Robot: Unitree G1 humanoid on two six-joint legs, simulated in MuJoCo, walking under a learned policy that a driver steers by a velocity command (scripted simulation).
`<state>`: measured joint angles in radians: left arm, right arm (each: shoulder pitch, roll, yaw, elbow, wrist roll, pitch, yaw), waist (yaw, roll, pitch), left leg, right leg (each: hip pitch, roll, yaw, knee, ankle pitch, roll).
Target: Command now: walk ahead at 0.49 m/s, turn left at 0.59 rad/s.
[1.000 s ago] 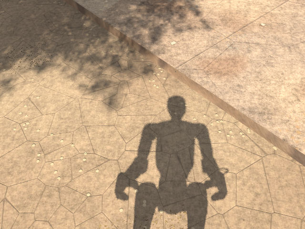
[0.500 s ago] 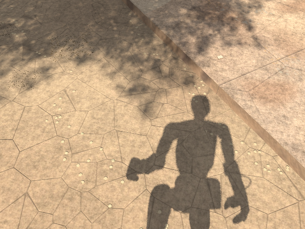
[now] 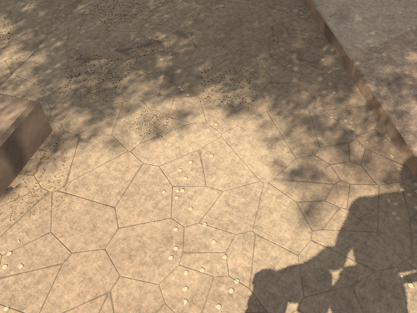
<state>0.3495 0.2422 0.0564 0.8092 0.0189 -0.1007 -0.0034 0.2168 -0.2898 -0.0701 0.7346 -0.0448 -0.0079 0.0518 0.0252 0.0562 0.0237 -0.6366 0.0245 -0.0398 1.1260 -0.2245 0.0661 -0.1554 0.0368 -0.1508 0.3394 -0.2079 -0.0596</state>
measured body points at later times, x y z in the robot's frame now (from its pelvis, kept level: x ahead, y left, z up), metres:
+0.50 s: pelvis +0.26 +0.07 +0.00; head +0.30 +0.09 +0.45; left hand +0.28 +0.33 -0.14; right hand +0.38 -0.17 -0.12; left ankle +0.26 +0.12 -0.74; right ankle +0.30 -0.08 -0.66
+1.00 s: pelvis +0.38 +0.05 -0.01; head +0.42 +0.03 +0.44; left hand +0.50 +0.32 -0.12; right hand +0.48 -0.21 -0.14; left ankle +0.40 +0.21 -0.68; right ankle +0.45 -0.01 -0.74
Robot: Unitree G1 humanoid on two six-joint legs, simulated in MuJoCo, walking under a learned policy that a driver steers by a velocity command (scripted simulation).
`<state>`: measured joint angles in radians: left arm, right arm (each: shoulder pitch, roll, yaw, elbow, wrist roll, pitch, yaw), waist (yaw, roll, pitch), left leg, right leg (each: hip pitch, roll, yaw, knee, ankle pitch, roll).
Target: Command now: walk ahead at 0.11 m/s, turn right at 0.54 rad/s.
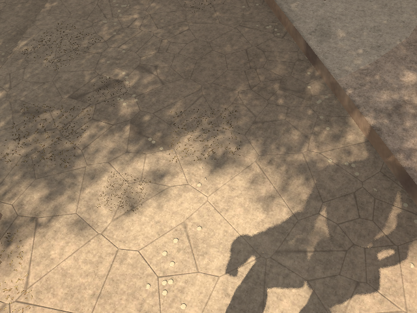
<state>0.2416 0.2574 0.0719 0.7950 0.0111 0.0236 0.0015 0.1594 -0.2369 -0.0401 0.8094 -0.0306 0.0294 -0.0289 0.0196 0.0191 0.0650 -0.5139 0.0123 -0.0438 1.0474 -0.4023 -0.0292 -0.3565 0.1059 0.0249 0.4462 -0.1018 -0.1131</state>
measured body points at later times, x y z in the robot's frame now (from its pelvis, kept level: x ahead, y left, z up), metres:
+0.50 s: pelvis +0.04 +0.04 +0.01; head +0.07 +0.06 +0.46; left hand +0.22 +0.28 -0.12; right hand +0.06 -0.24 -0.09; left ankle +0.05 +0.14 -0.74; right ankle +0.00 -0.08 -0.67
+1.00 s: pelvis +0.05 +0.01 +0.01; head +0.05 +0.01 +0.46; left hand +0.21 +0.23 -0.13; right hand +0.01 -0.24 -0.14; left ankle +0.05 +0.14 -0.74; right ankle +0.01 -0.07 -0.74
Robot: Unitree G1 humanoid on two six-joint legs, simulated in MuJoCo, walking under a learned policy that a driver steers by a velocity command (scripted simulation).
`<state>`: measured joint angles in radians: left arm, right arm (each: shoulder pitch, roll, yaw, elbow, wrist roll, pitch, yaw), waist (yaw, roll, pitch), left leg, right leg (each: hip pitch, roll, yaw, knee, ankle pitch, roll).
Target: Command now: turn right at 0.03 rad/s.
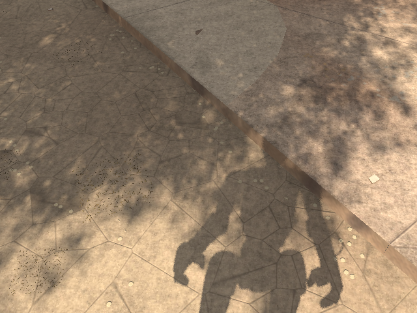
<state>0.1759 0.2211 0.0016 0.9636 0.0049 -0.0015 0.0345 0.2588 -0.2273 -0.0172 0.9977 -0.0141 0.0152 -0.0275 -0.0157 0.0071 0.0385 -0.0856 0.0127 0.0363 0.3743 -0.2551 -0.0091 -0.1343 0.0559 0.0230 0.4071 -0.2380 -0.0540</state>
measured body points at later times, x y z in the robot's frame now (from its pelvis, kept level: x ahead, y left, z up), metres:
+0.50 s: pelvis -0.01 +0.00 +0.00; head -0.01 +0.00 +0.45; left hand -0.01 +0.24 -0.16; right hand -0.02 -0.23 -0.16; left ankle -0.03 +0.12 -0.74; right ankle -0.01 -0.09 -0.74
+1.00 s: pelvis +0.14 +0.04 -0.01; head +0.16 +0.05 +0.44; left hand +0.28 +0.27 -0.14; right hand +0.00 -0.17 -0.14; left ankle -0.01 +0.11 -0.74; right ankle +0.26 -0.08 -0.69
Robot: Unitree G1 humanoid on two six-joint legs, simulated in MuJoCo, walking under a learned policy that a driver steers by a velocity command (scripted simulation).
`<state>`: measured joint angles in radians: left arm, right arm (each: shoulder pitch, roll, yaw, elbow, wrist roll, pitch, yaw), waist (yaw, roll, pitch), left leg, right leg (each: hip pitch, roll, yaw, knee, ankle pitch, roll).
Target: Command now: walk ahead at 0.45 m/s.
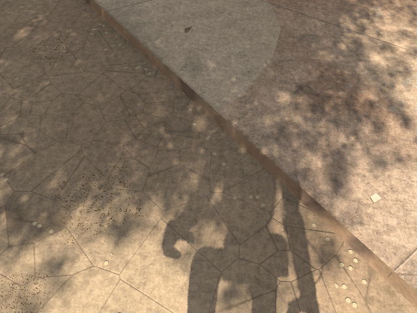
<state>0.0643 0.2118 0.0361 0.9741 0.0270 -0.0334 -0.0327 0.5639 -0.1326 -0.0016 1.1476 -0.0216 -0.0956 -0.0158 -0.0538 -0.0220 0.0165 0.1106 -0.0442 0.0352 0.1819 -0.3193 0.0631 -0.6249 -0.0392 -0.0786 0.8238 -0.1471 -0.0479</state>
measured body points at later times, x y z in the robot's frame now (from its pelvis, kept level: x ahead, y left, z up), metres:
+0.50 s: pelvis +0.28 -0.03 +0.00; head +0.31 -0.02 +0.45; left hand +0.19 +0.20 -0.14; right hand +0.44 -0.24 -0.14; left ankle +0.42 +0.13 -0.68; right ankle +0.21 -0.09 -0.74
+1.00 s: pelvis +0.55 +0.06 +0.01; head +0.58 +0.09 +0.45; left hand +0.62 +0.36 -0.11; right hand +0.66 -0.19 -0.12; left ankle +0.48 +0.08 -0.74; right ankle +0.76 -0.05 -0.67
